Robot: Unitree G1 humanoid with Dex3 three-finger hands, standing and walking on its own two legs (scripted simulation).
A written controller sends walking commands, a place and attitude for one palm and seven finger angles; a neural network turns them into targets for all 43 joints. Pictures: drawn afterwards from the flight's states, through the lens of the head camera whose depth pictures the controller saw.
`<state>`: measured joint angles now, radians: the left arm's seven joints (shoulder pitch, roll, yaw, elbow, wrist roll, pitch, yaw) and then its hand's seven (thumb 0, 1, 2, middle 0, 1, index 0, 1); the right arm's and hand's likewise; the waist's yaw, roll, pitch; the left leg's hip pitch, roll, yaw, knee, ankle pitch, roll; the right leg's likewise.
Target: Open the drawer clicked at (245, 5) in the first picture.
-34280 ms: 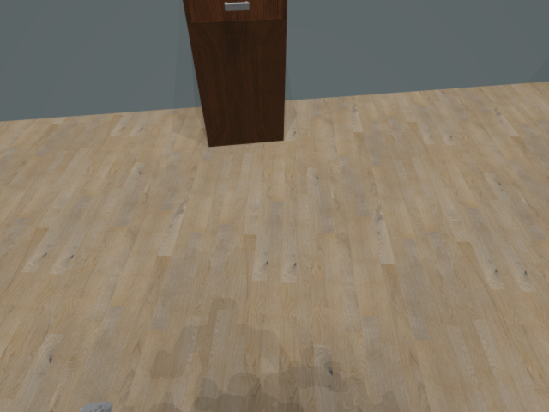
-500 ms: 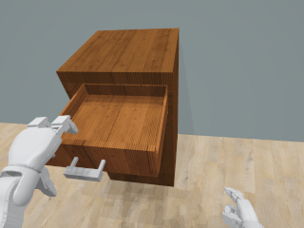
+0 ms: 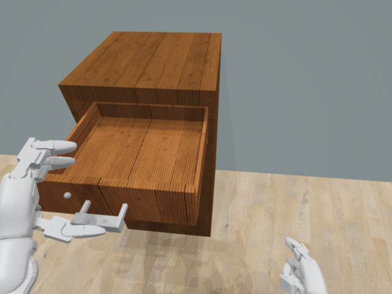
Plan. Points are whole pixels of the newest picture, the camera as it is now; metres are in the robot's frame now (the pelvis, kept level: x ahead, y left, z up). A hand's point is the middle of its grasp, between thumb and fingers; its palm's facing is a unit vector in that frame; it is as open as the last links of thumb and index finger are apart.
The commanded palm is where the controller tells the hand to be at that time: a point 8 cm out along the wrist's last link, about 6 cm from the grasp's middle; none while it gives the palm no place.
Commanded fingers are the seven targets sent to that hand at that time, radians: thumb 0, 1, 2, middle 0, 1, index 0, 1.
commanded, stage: draw the hand back to the body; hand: left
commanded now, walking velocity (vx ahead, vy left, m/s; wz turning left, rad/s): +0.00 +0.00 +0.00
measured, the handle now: (102, 214) +0.27 +0.26 +0.00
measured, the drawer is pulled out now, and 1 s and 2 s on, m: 0.30 0.30 0.30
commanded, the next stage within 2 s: step back with the hand held close in 0.80 s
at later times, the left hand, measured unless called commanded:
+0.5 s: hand (63, 193) +0.21 +0.24 +0.18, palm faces +0.41 -0.82 -0.40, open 9.5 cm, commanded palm +0.15 +0.28 +0.19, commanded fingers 0.00 0.76 0.84 -0.21 -0.39 -0.21 -0.39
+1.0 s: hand (62, 196) +0.20 +0.23 +0.18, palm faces +0.44 -0.78 -0.44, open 7.4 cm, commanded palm +0.14 +0.27 +0.19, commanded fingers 0.00 0.90 0.90 -0.20 -0.30 -0.20 -0.30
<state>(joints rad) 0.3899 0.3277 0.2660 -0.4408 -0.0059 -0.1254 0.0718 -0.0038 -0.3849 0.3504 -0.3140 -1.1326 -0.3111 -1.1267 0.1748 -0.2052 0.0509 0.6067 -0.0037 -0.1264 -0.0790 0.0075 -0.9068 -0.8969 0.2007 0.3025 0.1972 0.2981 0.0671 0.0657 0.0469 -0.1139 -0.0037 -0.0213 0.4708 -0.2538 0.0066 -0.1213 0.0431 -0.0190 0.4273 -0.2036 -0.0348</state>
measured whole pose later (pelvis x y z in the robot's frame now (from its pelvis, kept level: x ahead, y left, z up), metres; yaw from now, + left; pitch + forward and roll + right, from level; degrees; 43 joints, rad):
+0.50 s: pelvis +0.02 +0.00 +0.00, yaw +0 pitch -4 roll +0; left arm 0.50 0.33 0.31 -0.49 -0.06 -0.11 0.09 0.00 0.42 0.70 -0.25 -0.61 -0.25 -0.60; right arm 0.19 -0.22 0.02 0.64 0.00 -0.14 -0.06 0.01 -0.91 -0.90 0.20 0.30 0.20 0.30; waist 0.07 0.07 0.01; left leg -0.10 0.00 -0.02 0.45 -0.27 0.00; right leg -0.12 0.04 -0.01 0.42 -0.23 -0.04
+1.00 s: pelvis +0.01 -0.01 +0.00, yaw +0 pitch -3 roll -1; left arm 0.51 0.33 0.35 -0.48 -0.04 -0.14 0.11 0.01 0.88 0.90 -0.21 -0.31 -0.21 -0.30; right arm 0.20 -0.23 0.02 0.59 -0.01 -0.10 -0.06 0.01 -0.91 -0.90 0.20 0.30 0.20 0.30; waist 0.05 0.10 0.00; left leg -0.16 0.02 -0.04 0.48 -0.27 -0.01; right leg -0.15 0.07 -0.03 0.40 -0.20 -0.06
